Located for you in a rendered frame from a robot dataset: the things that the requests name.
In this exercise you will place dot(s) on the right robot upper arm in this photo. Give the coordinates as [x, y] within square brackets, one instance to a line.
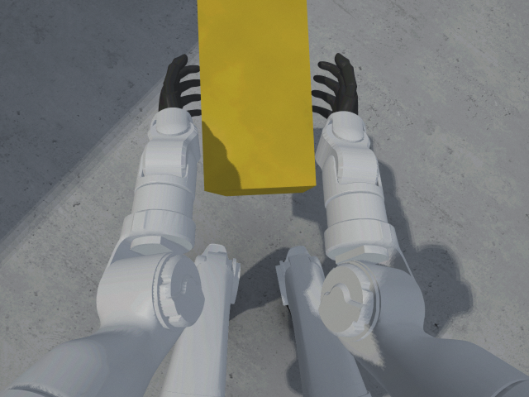
[377, 313]

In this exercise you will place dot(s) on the left robot forearm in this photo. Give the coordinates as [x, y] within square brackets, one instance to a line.
[162, 210]

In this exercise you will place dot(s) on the right robot forearm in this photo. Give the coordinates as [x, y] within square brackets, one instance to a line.
[357, 224]

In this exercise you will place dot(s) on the carton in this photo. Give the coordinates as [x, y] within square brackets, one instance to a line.
[256, 97]

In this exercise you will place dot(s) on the robot thigh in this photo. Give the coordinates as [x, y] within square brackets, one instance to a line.
[326, 367]
[197, 367]

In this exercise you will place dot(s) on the robot right hand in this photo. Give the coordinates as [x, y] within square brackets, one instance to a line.
[346, 98]

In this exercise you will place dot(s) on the robot left hand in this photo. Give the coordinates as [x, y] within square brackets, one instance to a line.
[172, 89]

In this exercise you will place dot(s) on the left robot thigh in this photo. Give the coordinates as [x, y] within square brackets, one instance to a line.
[197, 367]

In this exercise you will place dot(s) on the left robot upper arm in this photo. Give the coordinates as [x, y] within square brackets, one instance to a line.
[144, 304]

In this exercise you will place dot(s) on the right robot thigh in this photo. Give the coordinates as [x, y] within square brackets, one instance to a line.
[326, 367]

